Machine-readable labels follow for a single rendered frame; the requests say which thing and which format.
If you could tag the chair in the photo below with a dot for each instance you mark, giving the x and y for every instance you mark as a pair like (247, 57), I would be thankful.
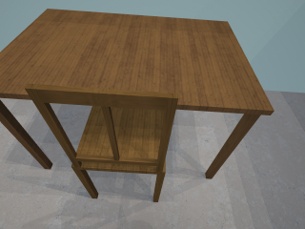
(126, 131)

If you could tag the table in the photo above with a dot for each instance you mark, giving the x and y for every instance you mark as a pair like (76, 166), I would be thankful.
(200, 60)

